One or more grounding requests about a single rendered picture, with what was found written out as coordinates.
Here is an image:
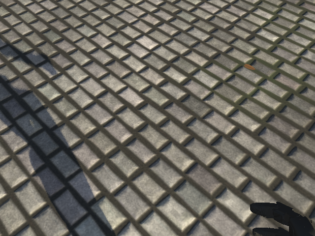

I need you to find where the robot right hand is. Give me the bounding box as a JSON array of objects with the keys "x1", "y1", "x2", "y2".
[{"x1": 250, "y1": 202, "x2": 315, "y2": 236}]

